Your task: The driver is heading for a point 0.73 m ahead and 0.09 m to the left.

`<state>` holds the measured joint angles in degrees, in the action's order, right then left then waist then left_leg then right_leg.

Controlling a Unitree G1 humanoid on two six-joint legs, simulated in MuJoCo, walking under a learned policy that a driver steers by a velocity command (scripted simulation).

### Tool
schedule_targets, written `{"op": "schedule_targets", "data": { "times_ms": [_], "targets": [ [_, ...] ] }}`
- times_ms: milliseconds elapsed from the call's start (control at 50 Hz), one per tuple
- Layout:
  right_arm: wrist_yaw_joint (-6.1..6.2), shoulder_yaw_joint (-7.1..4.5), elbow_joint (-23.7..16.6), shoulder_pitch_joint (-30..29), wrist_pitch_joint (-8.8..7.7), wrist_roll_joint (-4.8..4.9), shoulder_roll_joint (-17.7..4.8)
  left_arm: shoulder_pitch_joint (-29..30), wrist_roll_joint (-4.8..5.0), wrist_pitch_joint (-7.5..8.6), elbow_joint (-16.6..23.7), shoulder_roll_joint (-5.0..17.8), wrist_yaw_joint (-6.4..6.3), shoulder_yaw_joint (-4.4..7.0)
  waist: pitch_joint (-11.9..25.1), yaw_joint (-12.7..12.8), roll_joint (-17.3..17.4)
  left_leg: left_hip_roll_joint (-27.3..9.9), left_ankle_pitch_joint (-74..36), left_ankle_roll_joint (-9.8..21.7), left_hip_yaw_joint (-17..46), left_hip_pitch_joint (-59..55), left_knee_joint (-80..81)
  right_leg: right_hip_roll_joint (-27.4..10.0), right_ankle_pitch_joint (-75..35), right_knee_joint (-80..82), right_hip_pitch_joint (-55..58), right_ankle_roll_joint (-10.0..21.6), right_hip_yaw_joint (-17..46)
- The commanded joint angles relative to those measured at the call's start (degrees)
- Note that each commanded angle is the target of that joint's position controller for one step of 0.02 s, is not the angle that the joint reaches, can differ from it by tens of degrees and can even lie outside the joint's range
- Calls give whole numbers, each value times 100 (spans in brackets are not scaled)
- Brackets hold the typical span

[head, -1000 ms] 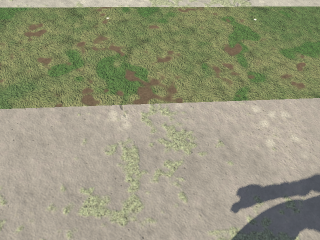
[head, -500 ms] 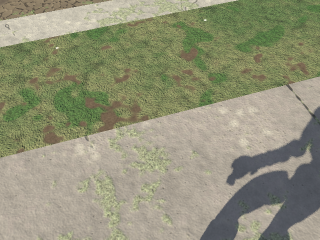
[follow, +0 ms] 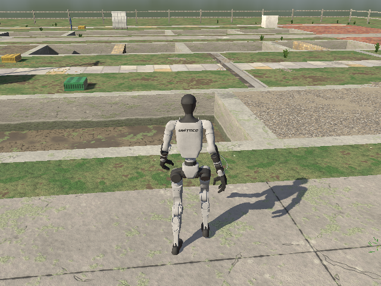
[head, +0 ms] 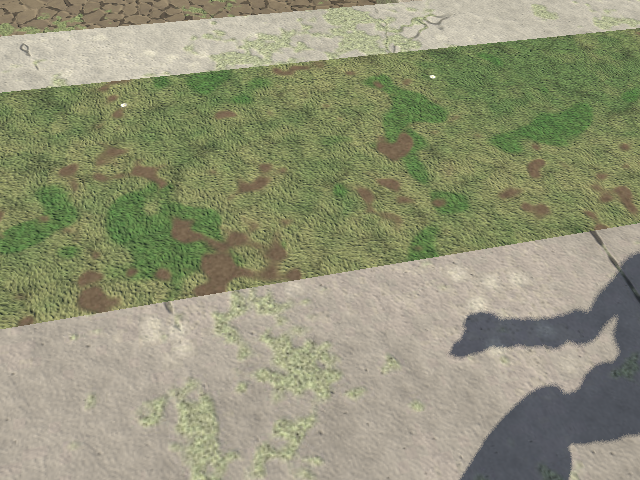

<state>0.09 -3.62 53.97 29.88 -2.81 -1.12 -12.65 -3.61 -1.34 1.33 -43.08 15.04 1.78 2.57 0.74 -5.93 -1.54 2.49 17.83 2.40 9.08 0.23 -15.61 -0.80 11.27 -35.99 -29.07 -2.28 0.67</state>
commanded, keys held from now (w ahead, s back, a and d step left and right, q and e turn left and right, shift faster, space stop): w+q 0.58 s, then w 0.06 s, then w+e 0.32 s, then no key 0.04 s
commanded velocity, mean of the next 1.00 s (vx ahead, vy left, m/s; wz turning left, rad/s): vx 0.49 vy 0.00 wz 0.33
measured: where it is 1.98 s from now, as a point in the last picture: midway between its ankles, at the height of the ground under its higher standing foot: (211, 398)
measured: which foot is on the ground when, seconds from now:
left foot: down 0.00-0.08, up 0.10-0.54, down 0.56-1.00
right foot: up 0.00-0.04, down 0.06-0.58, up 0.60-1.00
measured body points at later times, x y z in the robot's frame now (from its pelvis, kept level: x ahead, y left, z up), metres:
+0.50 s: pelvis +0.24 +0.00 -0.01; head +0.29 +0.01 +0.43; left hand +0.13 +0.23 -0.15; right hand +0.53 -0.15 -0.10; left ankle +0.37 +0.13 -0.72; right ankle +0.12 -0.13 -0.74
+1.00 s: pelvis +0.51 +0.10 -0.01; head +0.53 +0.12 +0.44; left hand +0.55 +0.38 -0.13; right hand +0.59 -0.15 -0.14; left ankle +0.37 +0.12 -0.74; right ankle +0.71 +0.04 -0.70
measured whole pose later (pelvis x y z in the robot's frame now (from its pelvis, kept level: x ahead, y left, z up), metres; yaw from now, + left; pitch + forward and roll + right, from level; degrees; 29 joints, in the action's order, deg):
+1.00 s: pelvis +0.51 +0.10 -0.01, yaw +18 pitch +0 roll +1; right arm 0.3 -1.9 53.5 21.4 -5.0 -1.1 -13.5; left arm -10.1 -1.6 0.8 -47.7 14.2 2.4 2.2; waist -2.4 -2.0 -2.4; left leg 6.2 15.9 5.3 -6.6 -6.7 -8.2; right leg -3.6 -0.4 -41.1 -37.2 2.3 -1.0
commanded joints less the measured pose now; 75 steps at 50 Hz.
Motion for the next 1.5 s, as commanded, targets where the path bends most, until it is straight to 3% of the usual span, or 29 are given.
{"op": "schedule_targets", "data": {
  "times_ms": [20, 60, 80, 100, 140, 200, 360, 440, 500, 540, 560, 580, 600, 620, 660, 700, 780, 940, 1000, 1060, 1100, 1120, 1140, 1160, 1200, 1220, 1320, 1440, 1500],
  "targets": [
    [35, -276, -309, -150, -41, -7, -1101, 322, 71, 205, 524, 411, -59, 73, -367, 373, 1029, -1183, -1893, 767, 1173, 699, -222, 283, 169, 646, 797, 135, -188],
    [-12, -286, -437, -475, -103, 84, -1069, -1069, -29, 340, 148, 853, -232, 233, 355, 1045, 401, -578, -2142, 435, 713, 1656, -1837, -74, 60, 1157, 3114, 423, 198],
    [-31, -163, -722, -516, -143, 227, -570, -2046, -196, 360, 116, 1483, -335, 375, 1360, 1432, -741, 9, -575, 200, -5, 2778, -3690, -1763, 1841, 1577, 4650, 772, 2053],
    [-19, -148, -903, -392, -114, 162, -550, -2047, -165, 267, 25, 1718, -345, 432, 1466, 1171, -1682, 383, 1364, 198, -419, 3749, -4720, -2557, 2496, 2414, 4481, 1179, 4198],
    [-88, -174, -675, -668, -10, -3, -711, -1198, -84, 255, 163, 736, -291, 202, 38, 806, -227, -362, 464, 310, -302, 3859, -5248, -2062, 2165, 2431, 3023, 1154, 2839],
    [-238, -164, -700, -926, 136, -107, -567, -1103, -52, 369, 19, 342, -279, 71, -350, 598, -507, -608, -77, 162, -515, 3586, -4922, -1391, 9, 2630, 2362, 935, 1084],
    [-482, 14, -1355, -2502, 213, -85, -349, -1600, 17, 502, -376, 353, -224, 77, -507, 649, -363, -608, -1528, -2, -981, 4003, -3558, -1187, -2112, 2720, 2493, 964, -572],
    [-551, 100, -1630, -3198, 203, -98, -367, -1896, 24, 470, -563, 626, -269, 138, -657, 784, -278, -490, -1614, 232, -1464, 3427, -2355, -1314, -2683, 2659, 2748, 864, -986],
    [-460, 59, -1625, -3011, 217, -146, -514, -2072, 19, 360, -700, 844, -333, 173, -348, 642, -375, -42, -881, 564, -1801, 2817, -2046, -1400, -5025, 1649, 3373, 769, -1306],
    [-375, -62, -1350, -1986, 166, -177, -753, -2130, 9, 234, -735, 1019, -365, 204, 294, 212, -406, 343, -463, 876, -1776, 1511, -1727, -1432, -5529, -70, 3242, 751, -1409],
    [-284, -200, -1040, -1033, 135, -234, -1020, -2068, -6, 207, -659, 1014, -352, 193, 794, -224, -119, 237, -422, 1106, -1389, 132, -1389, -1309, -4432, -1537, 2396, 614, -1488],
    [-180, -371, -1045, -792, 160, -246, -1646, -2313, 47, 227, -336, 409, -255, 62, 1428, -6, 1061, -1474, 275, 1706, 1067, -1690, -1265, -701, -132, -3610, 210, 326, -1475],
    [-144, -402, -1217, -751, 217, -61, -1838, -1944, 51, 273, -24, 631, -208, 114, 1933, -42, 1116, -2395, -193, 2251, 3561, -2114, -337, 185, 2037, -4820, -952, 195, -452],
    [-77, -360, -1093, -872, 254, 7, -1623, -1276, 40, 309, 84, 744, -186, 141, 1138, -88, 393, -2140, -689, 1980, 2535, -1641, -165, -216, 1297, -4708, -1464, 265, 63],
    [-23, -185, -992, -1413, 158, 26, -1019, -1506, 69, 359, -111, 519, -165, 53, 156, 475, 25, -1684, -1982, 1492, 1198, -71, 22, -624, 706, -3625, -843, 321, 8],
    [-36, -62, -950, -1652, 12, 40, -735, -1963, -81, 140, -365, 405, -126, 24, 79, 805, 162, -1349, -2594, 1251, 423, 730, 260, -725, 678, -3149, -23, 272, 14],
    [-89, -82, -658, -1270, -188, 28, -880, -1553, -24, -26, -351, 344, -4, 57, -248, 734, 312, -1201, -2515, 1058, -178, 869, 768, -714, -5, -2594, -379, 281, -28],
    [8, 29, -348, -859, -294, 9, -739, -252, -3, 30, -51, 237, 62, 28, -660, 352, 440, -1223, -2957, 601, -1158, -26, 983, -287, -1337, -809, -1045, 414, -92],
    [99, 98, -90, -540, -259, 4, -672, 134, -73, 79, 113, 63, 86, -60, -807, 255, 363, -1303, -4437, 540, -1426, -398, 602, -93, -1158, -10, -765, 555, -528],
    [192, 92, 71, -600, -230, -9, -900, -720, -115, 162, -169, 162, -6, -31, -294, 636, 723, -1349, -6977, 372, -1460, -692, -673, 460, -541, 289, 367, 837, -800],
    [190, 93, 56, -855, -207, 82, -1009, -2119, -211, 312, -646, 452, -106, 77, 404, 1337, 587, -1092, -5806, 245, -1569, -103, -2613, 295, -1859, 1246, 2150, 1120, -439],
    [172, 189, -169, -645, -257, 164, -686, -2757, -299, 323, -799, 1089, -169, 225, 1241, 1375, -328, -579, -2457, 104, -1745, 1284, -4596, -1243, -5026, 473, 3951, 1592, 875],
    [119, 224, 5, 236, -202, 411, -395, -2703, -14, 268, -832, 1254, -160, 277, 2482, 942, -1136, 349, 1874, -50, -1101, 2533, -6376, -2592, -7388, 459, 5281, 2716, 2820],
    [137, 130, 59, -251, -125, 237, -777, -2337, 207, 223, -691, 1070, -141, 262, 2187, 1042, 5, 85, 1328, -53, -323, 2560, -6387, -2240, -6809, 781, 4483, 2569, 2198],
    [106, 168, -77, -895, -91, 82, -586, -1298, 169, 172, -614, 361, -195, 41, 410, 696, 160, -358, 849, -73, -513, 2810, -5581, -1698, -4879, 1585, 2754, 2040, 1250],
    [94, 151, -84, -972, 8, -28, -573, -1133, 176, 175, -639, 194, -227, -30, 87, 549, 123, -485, 667, -116, -547, 2577, -5128, -1432, -4458, 1836, 2184, 1803, 932],
    [77, 215, 178, -578, 297, -20, -206, -973, 16, 260, -811, 355, -204, -73, 280, 232, -216, -401, 107, -305, -850, 1580, -3822, -973, -4311, 2008, 1311, 1582, 108],
    [194, 221, 228, -1264, 410, -11, -298, -1143, -17, 72, -1042, 369, -238, -80, 41, 575, -435, -474, -95, -297, -943, 1412, -2434, -971, -842, 2298, 1192, 1423, 541],
    [238, 272, 384, -1160, 347, -17, -171, -993, 42, -4, -1103, 303, -291, -106, -195, 447, -229, -431, -458, -191, -999, 911, -1214, -938, -88, 2072, 1027, 1258, 736]
  ]
}}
